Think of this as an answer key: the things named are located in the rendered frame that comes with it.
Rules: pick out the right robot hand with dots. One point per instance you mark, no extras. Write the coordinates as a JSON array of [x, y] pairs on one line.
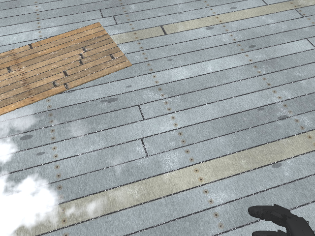
[[281, 216]]

